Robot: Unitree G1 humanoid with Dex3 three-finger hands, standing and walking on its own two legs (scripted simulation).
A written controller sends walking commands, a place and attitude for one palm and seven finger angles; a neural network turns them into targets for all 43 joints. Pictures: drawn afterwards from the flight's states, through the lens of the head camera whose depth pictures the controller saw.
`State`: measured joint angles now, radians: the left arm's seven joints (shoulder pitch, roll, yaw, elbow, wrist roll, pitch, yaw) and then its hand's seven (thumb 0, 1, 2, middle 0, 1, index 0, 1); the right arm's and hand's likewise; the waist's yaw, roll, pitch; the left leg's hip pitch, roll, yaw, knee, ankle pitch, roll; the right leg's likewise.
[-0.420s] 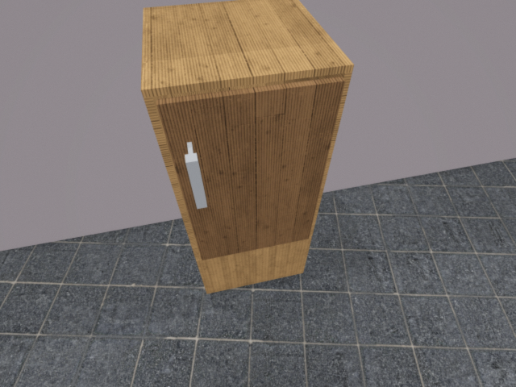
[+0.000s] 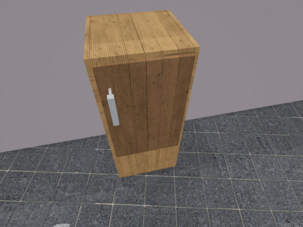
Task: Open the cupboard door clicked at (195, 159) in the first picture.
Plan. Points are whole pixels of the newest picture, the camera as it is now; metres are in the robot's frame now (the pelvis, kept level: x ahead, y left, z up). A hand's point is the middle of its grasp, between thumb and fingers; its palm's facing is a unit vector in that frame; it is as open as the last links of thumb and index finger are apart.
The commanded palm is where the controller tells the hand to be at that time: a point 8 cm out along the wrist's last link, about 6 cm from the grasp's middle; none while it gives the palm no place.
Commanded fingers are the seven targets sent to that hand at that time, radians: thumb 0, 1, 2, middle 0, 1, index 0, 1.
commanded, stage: stand and wait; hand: left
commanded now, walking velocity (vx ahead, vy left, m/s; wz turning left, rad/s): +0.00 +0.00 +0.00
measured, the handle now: (113, 107) +0.54 +0.18 -0.03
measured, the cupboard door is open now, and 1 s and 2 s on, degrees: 0 0 0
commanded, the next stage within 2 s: look at it before walking up in 0.40 s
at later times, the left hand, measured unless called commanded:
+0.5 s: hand out of the picture +0.05 +0.22 -0.16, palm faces -0.03 -0.95 -0.30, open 7.3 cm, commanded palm none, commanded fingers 0.00 0.90 0.90 -0.20 -0.30 -0.20 -0.30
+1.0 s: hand out of the picture +0.06 +0.23 -0.16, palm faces -0.02 -0.95 -0.31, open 7.3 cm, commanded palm none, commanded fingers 0.00 0.90 0.90 -0.20 -0.30 -0.20 -0.30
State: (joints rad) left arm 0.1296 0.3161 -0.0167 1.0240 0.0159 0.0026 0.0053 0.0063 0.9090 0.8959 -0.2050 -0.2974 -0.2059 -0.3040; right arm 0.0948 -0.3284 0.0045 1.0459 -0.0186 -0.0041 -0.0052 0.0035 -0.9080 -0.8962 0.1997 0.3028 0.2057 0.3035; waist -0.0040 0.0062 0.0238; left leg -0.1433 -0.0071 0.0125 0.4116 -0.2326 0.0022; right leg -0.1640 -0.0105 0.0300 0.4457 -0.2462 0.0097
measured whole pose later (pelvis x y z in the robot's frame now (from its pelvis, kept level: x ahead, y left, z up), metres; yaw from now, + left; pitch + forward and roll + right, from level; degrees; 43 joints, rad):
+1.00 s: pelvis +0.00 -0.01 +0.00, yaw +0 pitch -2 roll +0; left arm 0.15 0.30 0.00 1.10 0.01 0.00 0.01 0.01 0.91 0.90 -0.20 -0.30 -0.21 -0.30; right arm 0.14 -0.30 0.01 1.13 -0.02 -0.01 -0.01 0.00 -0.91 -0.90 0.20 0.30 0.21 0.30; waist -0.01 0.00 0.04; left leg -0.13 0.01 0.00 0.36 -0.20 -0.01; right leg -0.15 0.00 0.02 0.39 -0.21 0.00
